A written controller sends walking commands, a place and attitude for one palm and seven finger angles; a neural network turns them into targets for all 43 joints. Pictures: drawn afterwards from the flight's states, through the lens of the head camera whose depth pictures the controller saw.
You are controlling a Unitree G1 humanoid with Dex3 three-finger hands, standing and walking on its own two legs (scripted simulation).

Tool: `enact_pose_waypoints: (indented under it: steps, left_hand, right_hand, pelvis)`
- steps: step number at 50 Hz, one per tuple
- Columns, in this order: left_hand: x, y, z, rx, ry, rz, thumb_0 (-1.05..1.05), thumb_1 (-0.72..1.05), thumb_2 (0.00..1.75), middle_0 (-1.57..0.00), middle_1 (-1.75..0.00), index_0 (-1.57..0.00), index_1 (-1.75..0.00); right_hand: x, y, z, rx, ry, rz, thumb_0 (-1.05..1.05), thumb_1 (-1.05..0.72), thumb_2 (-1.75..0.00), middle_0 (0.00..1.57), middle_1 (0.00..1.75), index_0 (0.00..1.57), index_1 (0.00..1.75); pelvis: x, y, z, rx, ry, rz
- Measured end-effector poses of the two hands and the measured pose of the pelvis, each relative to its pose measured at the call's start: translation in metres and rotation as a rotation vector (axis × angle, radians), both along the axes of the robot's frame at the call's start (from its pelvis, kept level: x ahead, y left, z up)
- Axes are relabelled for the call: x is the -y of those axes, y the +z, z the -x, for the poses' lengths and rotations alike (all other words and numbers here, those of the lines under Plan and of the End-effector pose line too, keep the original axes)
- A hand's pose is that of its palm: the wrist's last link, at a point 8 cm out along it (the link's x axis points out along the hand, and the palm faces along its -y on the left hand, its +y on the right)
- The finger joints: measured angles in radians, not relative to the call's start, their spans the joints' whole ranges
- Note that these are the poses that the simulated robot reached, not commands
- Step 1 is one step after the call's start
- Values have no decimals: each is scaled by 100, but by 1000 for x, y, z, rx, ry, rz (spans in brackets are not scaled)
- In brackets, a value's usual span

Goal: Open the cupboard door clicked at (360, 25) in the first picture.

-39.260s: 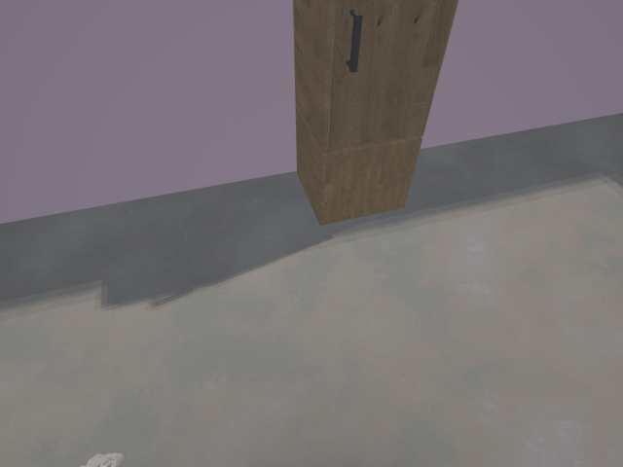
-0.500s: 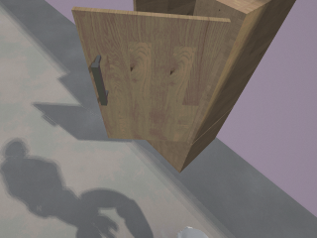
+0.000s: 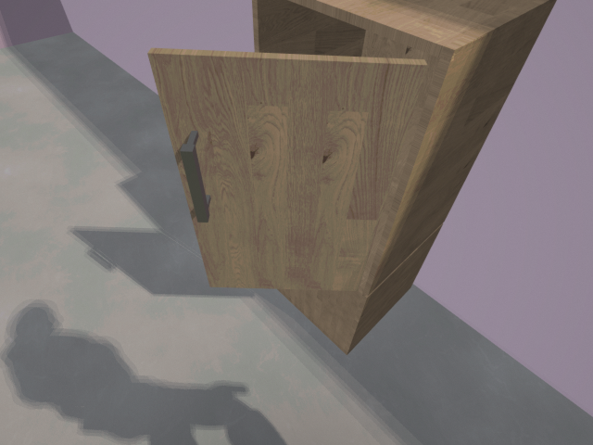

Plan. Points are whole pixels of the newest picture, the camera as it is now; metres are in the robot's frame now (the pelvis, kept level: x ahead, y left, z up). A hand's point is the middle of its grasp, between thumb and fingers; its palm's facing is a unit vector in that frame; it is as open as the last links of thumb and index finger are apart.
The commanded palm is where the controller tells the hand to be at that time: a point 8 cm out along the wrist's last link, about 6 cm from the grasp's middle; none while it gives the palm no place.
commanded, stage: come to a stop and stand still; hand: left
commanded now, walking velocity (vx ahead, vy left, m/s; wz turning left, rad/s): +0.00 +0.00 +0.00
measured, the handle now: (198, 178) +0.51 +0.20 +0.06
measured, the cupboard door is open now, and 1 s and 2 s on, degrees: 45 45 45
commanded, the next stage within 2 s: look again from close up in 1.20 s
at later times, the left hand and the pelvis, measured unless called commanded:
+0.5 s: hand out of the picture +0.03 +0.20 -0.15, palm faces -0.01 -0.97 -0.24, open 7.4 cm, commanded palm none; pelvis +0.03 +0.01 +0.02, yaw +0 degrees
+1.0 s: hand out of the picture +0.11 +0.17 -0.15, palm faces -0.01 -0.97 -0.23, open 7.4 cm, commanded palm none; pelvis +0.05 -0.01 +0.02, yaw +0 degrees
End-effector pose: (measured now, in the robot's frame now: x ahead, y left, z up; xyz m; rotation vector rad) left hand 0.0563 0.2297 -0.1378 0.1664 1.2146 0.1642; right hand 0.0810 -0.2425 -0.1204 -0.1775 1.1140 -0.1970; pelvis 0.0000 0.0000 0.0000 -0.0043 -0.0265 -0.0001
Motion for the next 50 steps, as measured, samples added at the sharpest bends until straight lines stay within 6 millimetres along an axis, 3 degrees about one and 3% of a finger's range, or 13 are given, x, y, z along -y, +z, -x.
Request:
enact_pose_waypoints:
  steps: [9,17,22,31,40,50]
  left_hand:
    - [-38,22,39,-60,13,-65,0,91,90,-20,-30,-20,-30]
    - [-38,28,57,-162,13,-66,0,91,90,-20,-30,-19,-30]
    - [-27,25,43,-169,2,-41,0,91,90,-20,-30,-20,-30]
    - [-6,19,-10,-97,-35,-12,0,91,90,-20,-30,-20,-30]
    - [1,22,-47,-38,-53,-17,0,91,90,-20,-30,-20,-30]
    - [8,21,-46,-55,-33,-17,0,91,90,-20,-30,-20,-30]
  right_hand:
    - [-40,-3,-9,30,72,-86,1,-91,-89,20,30,20,30]
    - [-32,-8,10,-66,48,-80,0,-93,-89,21,30,20,30]
    - [-23,-10,31,-161,30,-63,1,-92,-89,21,30,20,30]
    - [-15,-10,49,-255,-7,-54,1,-91,-89,20,30,20,30]
    - [-15,-11,39,-259,-16,-73,1,-91,-89,20,30,20,30]
    - [-9,-11,18,-234,-9,-73,1,-91,-89,20,30,20,30]
  pelvis:
    - [-18,8,-1,6,-7,-14]
    - [-20,14,-11,-14,-14,-20]
    - [-17,16,-20,-16,-10,-20]
    - [-7,17,-34,-12,-7,-18]
    - [2,18,-46,-16,-6,-15]
    - [10,18,-55,-15,-6,-12]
